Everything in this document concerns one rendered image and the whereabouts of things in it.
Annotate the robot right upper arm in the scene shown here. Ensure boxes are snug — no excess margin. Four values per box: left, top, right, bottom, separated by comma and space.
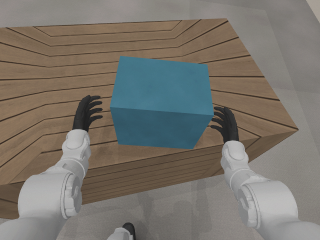
237, 180, 320, 240

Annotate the left robot shin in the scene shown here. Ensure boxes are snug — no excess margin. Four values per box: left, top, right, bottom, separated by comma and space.
114, 227, 130, 233

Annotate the robot left forearm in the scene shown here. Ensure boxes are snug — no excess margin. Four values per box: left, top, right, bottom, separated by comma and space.
18, 129, 91, 215

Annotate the pedestal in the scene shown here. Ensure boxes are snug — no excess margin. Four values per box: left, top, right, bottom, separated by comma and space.
0, 18, 299, 220

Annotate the right robot hand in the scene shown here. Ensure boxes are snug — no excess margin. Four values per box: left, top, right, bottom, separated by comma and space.
210, 106, 239, 144

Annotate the robot right forearm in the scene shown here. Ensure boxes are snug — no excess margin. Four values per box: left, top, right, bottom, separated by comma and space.
220, 140, 298, 217

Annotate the robot left foot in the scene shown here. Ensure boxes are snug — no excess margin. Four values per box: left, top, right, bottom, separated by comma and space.
122, 222, 136, 240

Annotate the left robot hand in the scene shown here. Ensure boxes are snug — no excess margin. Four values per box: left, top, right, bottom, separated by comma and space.
72, 95, 103, 133

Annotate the carton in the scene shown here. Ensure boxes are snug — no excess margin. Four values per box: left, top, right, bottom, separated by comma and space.
110, 56, 214, 149

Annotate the robot left upper arm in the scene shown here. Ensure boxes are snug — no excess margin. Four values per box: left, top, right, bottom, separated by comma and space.
0, 172, 82, 240

